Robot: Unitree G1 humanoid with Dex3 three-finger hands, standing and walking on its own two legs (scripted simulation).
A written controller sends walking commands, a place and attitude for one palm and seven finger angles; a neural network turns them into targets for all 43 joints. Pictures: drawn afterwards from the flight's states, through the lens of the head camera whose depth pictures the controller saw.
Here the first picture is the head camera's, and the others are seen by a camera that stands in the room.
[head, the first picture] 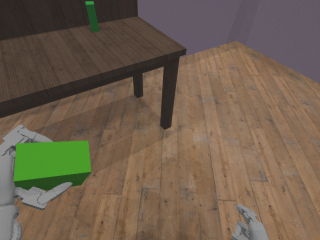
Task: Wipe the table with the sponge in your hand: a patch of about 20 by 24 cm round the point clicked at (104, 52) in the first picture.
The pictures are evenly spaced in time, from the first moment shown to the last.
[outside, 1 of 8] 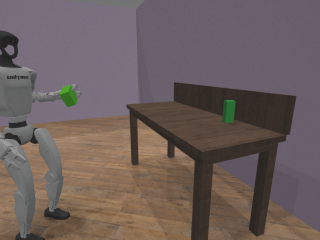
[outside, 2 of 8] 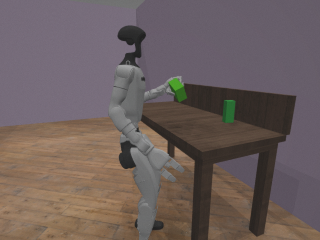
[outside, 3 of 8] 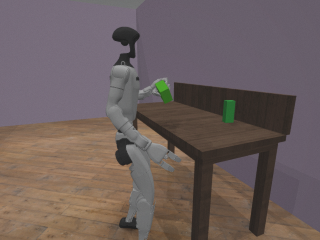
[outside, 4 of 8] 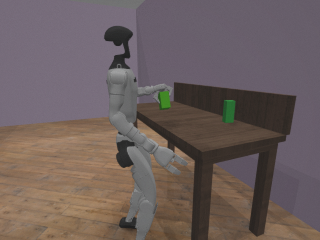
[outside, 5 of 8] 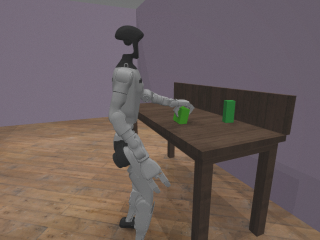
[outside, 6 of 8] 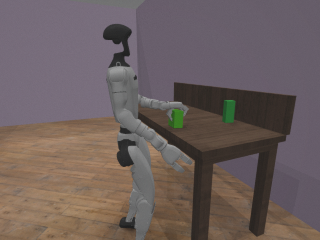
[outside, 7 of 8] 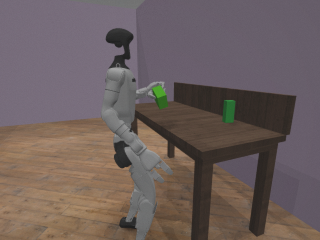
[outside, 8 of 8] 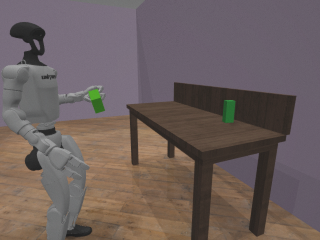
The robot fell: no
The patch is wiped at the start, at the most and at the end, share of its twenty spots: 0.00 1.00 1.00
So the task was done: no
